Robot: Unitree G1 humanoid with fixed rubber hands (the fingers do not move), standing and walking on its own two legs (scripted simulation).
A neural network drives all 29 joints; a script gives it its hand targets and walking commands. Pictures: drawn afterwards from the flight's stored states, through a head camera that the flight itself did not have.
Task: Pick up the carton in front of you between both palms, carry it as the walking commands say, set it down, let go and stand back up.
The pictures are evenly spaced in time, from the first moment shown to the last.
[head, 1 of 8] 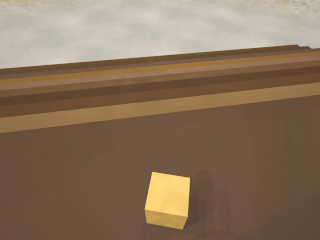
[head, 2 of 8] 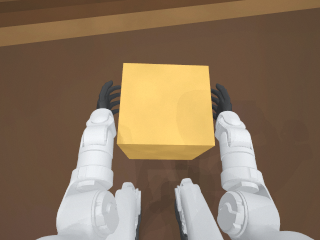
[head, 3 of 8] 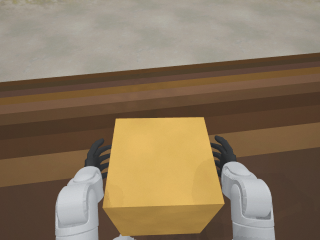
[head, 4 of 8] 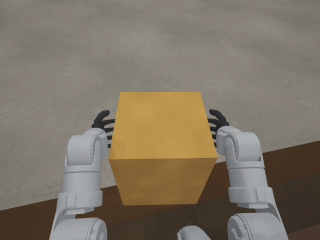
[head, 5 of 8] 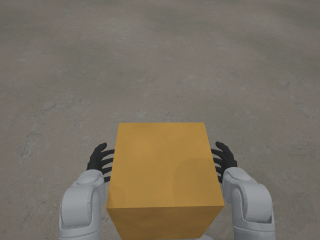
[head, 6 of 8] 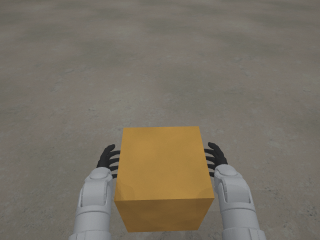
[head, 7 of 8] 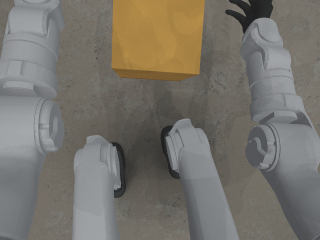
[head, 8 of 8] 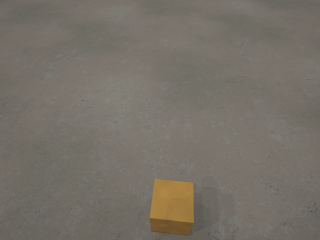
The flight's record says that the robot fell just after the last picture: no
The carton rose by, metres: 0.69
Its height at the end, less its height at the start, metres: -1.11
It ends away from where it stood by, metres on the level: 7.22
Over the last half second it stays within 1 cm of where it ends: yes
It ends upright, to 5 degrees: yes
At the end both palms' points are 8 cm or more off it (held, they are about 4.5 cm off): yes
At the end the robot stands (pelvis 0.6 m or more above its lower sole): yes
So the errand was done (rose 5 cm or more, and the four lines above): yes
